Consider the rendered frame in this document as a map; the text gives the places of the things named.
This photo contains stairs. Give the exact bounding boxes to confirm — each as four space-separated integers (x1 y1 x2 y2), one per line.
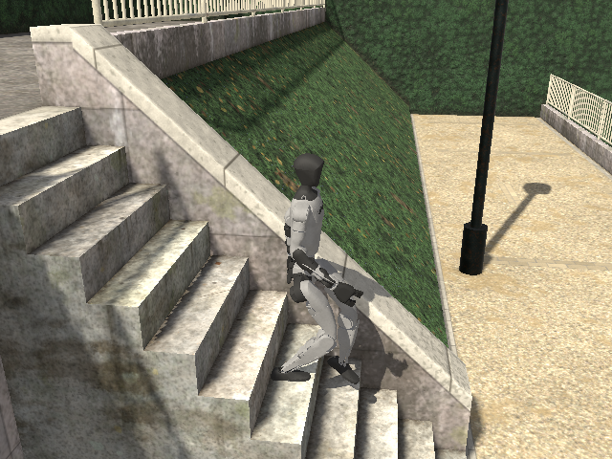
0 107 467 459

